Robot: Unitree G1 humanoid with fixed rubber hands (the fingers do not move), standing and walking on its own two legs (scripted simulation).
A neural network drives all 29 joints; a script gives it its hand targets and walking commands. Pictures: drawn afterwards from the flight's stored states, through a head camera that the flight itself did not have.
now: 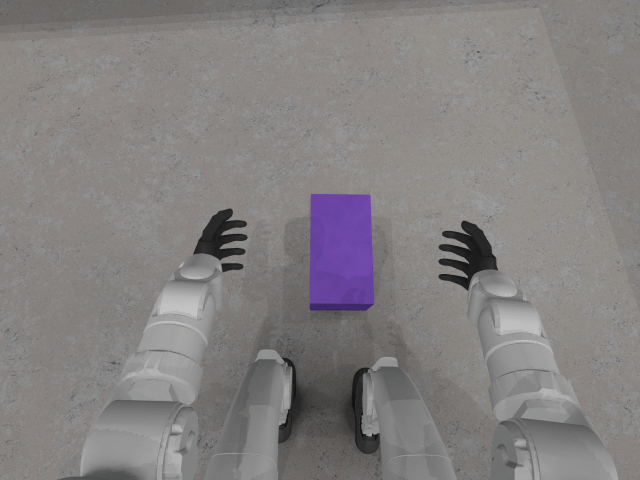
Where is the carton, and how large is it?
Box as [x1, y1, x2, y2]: [310, 194, 373, 310]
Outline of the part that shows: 311,194 310,309 365,310 373,304 370,195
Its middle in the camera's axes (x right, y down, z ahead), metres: +0.05 +0.03 +1.05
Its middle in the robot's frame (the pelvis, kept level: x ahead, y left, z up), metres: +0.51 -0.04 -0.61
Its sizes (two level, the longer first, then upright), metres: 0.290 0.159 0.147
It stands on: the floor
